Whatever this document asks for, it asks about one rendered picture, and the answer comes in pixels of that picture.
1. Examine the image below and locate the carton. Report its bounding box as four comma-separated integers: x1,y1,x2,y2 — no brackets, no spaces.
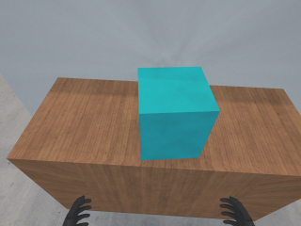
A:
137,67,220,161

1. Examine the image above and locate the robot left hand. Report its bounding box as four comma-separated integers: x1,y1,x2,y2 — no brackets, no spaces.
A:
62,195,92,226

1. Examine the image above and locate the pedestal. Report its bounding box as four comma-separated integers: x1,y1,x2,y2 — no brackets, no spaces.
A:
7,77,301,221

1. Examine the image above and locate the robot right hand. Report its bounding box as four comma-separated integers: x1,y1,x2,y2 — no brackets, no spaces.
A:
219,196,255,226

